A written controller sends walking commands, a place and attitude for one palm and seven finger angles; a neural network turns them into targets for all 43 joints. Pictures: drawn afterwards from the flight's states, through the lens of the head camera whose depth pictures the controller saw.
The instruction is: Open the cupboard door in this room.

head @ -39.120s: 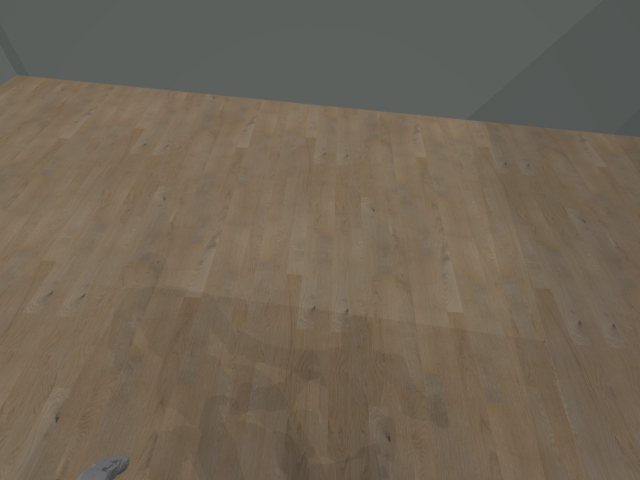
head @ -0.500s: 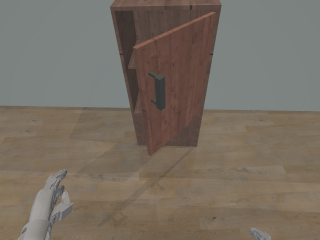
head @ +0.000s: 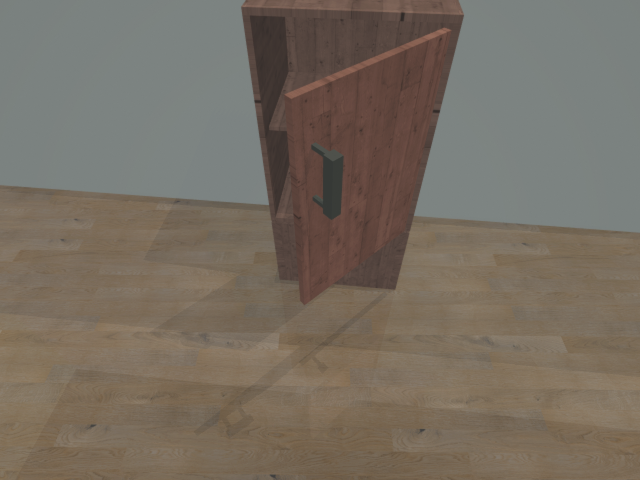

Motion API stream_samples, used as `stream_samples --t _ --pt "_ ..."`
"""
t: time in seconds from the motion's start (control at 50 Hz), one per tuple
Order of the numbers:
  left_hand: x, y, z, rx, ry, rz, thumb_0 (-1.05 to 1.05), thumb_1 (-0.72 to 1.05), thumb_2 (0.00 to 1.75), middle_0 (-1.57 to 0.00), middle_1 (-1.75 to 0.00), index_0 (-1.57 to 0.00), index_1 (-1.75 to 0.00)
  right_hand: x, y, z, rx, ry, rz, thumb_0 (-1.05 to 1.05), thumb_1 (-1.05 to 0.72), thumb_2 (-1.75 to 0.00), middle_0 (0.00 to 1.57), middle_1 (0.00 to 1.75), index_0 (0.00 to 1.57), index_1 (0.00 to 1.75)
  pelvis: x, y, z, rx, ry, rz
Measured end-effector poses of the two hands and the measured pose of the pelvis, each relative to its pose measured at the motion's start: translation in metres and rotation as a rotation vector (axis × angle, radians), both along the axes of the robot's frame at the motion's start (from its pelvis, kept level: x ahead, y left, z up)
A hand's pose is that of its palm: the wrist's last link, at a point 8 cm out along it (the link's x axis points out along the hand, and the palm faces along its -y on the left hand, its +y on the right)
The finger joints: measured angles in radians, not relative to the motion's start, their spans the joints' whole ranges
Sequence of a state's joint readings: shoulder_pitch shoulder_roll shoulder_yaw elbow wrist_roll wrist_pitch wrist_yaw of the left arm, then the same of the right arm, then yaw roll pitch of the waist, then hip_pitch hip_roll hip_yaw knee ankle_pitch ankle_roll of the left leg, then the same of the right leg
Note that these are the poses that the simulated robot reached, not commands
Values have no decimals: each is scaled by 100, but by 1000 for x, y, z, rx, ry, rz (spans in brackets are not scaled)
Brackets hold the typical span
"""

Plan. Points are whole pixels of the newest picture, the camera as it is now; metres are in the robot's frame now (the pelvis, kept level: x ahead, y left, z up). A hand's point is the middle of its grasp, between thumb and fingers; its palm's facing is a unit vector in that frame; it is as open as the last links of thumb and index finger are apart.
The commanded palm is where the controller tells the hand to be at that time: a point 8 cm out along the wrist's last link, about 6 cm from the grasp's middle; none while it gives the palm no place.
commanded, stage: let the arm hang, fingers relaxed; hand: left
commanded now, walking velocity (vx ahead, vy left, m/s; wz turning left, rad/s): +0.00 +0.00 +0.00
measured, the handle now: (324, 180) +0.62 +0.03 +0.01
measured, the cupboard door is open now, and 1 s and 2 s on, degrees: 48 48 48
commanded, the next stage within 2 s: look to check the result in 0.46 s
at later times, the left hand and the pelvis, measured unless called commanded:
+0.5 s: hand out of the picture +0.00 +0.17 -0.18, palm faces +0.03 -0.98 -0.18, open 7.4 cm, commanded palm none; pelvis +0.01 +0.01 +0.00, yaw -1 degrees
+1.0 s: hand out of the picture +0.03 +0.17 -0.17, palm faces +0.02 -0.98 -0.21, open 7.4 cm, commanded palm none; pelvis +0.03 +0.00 +0.00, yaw -1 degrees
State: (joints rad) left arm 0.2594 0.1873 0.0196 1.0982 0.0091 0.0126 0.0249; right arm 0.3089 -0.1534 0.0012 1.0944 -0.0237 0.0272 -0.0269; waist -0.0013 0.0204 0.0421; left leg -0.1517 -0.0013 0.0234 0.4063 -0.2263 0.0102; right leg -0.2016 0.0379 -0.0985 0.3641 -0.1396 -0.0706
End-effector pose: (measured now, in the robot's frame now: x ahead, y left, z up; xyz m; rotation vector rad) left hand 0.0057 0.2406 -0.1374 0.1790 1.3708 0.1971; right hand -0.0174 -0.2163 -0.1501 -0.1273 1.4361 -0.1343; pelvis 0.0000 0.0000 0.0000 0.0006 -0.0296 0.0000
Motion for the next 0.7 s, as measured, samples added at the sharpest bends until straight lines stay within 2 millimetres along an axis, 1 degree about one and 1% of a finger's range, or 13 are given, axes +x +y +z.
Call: stream_samples --t 0.08,0.16,0.26,0.32,0.48,0.7 --pt "-5 -2 -1 -11 17 2 0 91 90 -20 -30 -20 -30 -14 10 -1 14 30 -12 0 -91 -90 20 30 20 30 0 4 1 2 -3 -4" --pt "-7 -7 -4 -30 28 0 0 91 90 -20 -30 -20 -30 -23 19 -2 24 49 -25 0 -91 -90 20 30 20 30 0 7 0 4 -2 -8" --pt "-7 -15 -7 -56 37 -3 0 90 90 -20 -30 -20 -30 -28 27 -2 31 62 -37 0 -91 -90 20 30 20 30 1 10 0 5 1 -12" --pt "-9 -16 -9 -61 49 -2 1 91 90 -20 -30 -20 -30 -28 31 -1 33 64 -45 0 -91 -90 20 30 20 30 3 11 0 5 4 -15" --pt "-9 -17 -9 -66 69 6 1 91 90 -20 -30 -20 -30 -19 35 -2 36 60 -44 0 -91 -90 20 30 20 30 9 13 0 6 13 -15" --pt "4 -17 -7 -56 64 3 1 91 90 -20 -30 -20 -30 9 29 -3 29 19 -35 0 -91 -90 20 30 20 30 21 11 0 6 14 -16"
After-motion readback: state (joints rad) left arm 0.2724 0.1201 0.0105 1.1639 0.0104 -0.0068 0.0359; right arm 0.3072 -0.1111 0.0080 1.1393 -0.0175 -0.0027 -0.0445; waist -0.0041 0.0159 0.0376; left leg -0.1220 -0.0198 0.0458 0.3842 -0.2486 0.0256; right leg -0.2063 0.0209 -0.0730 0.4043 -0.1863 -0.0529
